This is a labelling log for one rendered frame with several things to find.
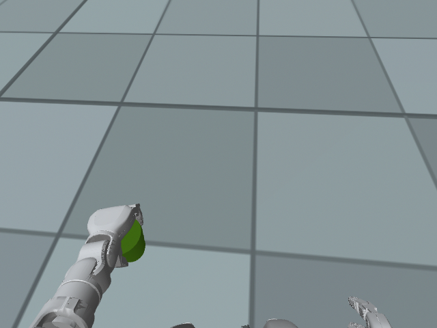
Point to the right robot hand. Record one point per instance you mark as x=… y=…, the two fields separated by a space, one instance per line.
x=369 y=313

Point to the left robot arm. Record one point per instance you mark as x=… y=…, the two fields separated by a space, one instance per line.
x=78 y=296

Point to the cup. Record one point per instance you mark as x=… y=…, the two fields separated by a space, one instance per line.
x=133 y=244

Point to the left robot hand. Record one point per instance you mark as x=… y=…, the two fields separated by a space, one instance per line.
x=118 y=220

